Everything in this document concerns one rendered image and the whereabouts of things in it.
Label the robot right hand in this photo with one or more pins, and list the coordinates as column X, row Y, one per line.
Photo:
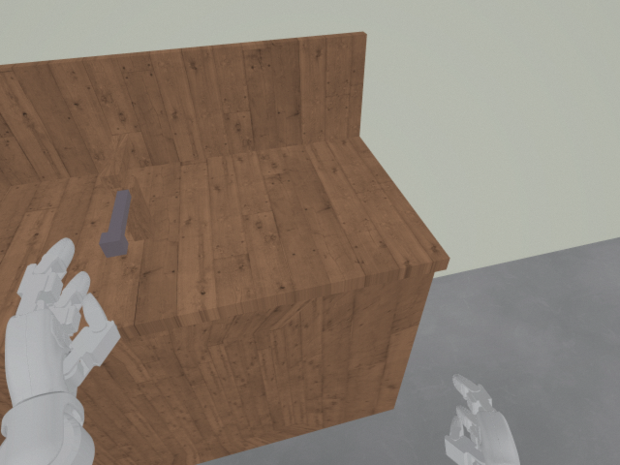
column 492, row 442

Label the robot left hand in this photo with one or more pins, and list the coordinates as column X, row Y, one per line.
column 38, row 335

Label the robot left forearm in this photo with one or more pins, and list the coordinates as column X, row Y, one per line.
column 46, row 429

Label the counter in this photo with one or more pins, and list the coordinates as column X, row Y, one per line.
column 275, row 275

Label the tap lever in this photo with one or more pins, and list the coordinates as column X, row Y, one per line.
column 114, row 242

